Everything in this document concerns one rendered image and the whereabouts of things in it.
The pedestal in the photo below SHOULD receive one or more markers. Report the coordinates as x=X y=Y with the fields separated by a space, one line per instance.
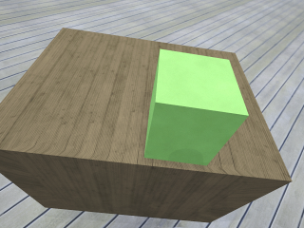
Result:
x=73 y=133

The carton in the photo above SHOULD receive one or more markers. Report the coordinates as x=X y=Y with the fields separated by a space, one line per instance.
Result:
x=196 y=107

